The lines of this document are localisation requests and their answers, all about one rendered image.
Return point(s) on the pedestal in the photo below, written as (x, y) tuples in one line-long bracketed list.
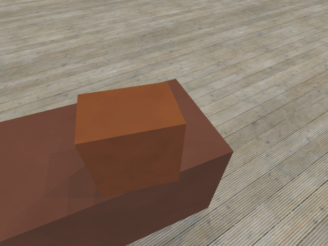
[(48, 197)]

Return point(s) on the carton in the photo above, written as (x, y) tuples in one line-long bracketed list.
[(130, 138)]

